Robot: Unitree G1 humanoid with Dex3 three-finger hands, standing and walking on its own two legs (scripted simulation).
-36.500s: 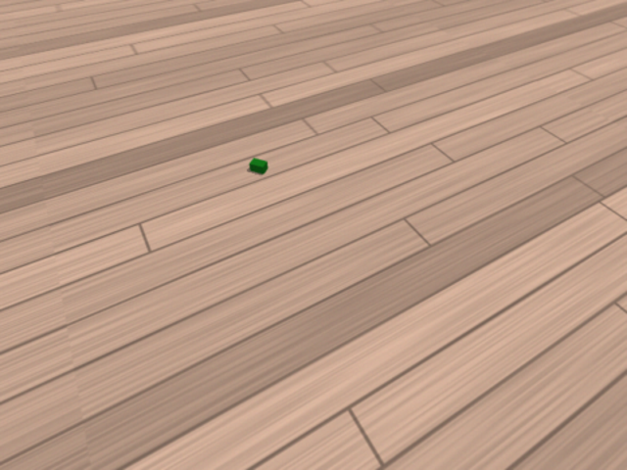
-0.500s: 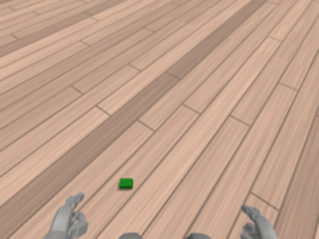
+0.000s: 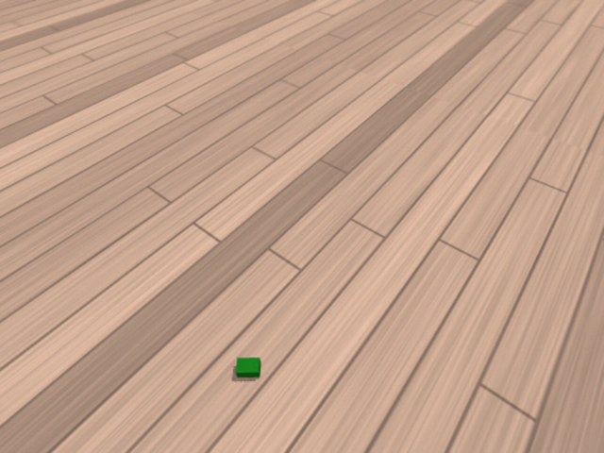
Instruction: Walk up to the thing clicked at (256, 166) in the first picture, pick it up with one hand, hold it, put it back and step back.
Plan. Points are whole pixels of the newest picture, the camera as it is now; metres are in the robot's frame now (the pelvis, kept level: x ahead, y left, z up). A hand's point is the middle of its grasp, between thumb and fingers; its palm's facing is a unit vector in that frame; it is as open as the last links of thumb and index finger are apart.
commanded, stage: stand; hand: left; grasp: from above
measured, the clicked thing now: (248, 367) +0.49 +0.20 -0.75
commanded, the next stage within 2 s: step back in 1.88 s
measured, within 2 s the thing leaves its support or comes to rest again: neither
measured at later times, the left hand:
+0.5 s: hand out of the picture +0.05 +0.23 -0.16, palm faces +0.02 -0.94 -0.34, open 7.4 cm
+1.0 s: hand out of the picture +0.08 +0.23 -0.15, palm faces +0.00 -0.94 -0.33, open 7.4 cm
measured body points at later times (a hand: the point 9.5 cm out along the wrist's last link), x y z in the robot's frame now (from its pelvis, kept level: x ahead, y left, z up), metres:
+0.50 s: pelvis +0.00 -0.01 +0.01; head +0.00 -0.01 +0.45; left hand +0.05 +0.28 -0.13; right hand +0.06 -0.29 -0.14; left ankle +0.00 +0.11 -0.74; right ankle +0.00 -0.13 -0.74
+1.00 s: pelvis +0.01 -0.01 +0.01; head +0.02 -0.01 +0.46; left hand +0.08 +0.28 -0.13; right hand +0.08 -0.30 -0.14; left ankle +0.00 +0.11 -0.74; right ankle +0.00 -0.13 -0.74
